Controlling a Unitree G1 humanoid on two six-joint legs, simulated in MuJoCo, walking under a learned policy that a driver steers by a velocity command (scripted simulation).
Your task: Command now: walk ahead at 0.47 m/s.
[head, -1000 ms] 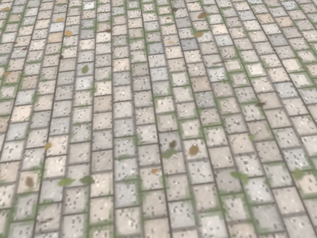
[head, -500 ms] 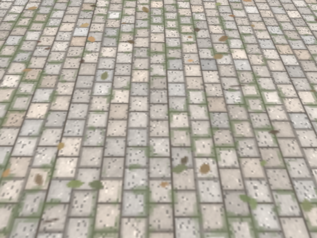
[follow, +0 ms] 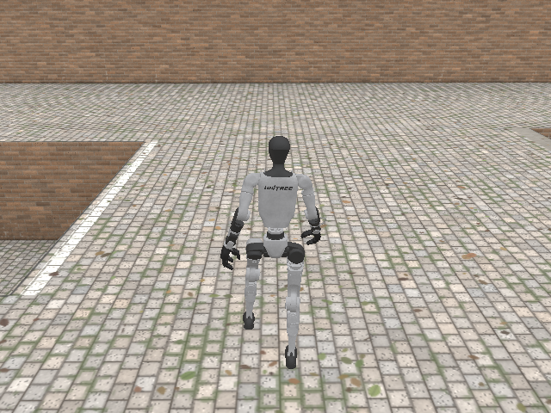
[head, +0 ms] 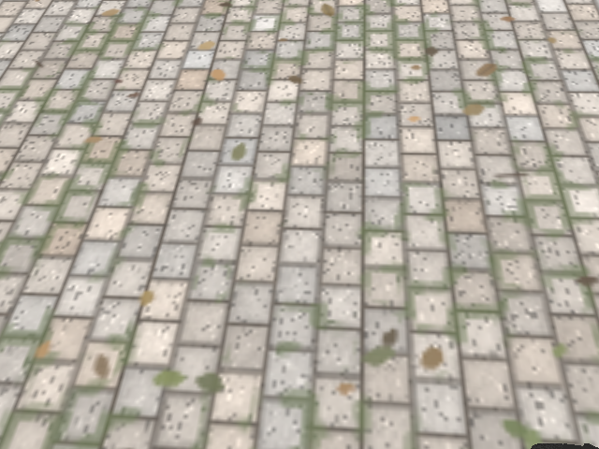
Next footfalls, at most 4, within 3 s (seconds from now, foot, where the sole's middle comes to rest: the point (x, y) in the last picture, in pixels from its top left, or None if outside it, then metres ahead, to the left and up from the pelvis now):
0.14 left None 0.28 0.13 -0.78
0.68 right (403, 405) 0.58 -0.11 -0.78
1.22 left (311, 288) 0.88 0.12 -0.78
1.76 right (401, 205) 1.18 -0.12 -0.78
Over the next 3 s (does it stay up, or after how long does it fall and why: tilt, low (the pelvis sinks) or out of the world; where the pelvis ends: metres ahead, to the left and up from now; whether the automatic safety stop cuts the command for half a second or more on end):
stays up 1.69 -0.05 0.00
